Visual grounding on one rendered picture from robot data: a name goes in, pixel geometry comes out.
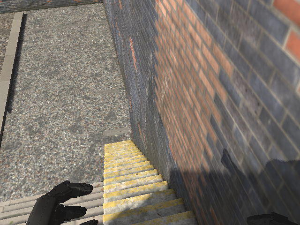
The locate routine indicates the robot right hand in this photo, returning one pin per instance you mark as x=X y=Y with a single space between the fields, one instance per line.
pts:
x=269 y=219

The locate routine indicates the robot left hand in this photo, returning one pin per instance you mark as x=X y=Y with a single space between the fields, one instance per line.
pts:
x=48 y=211

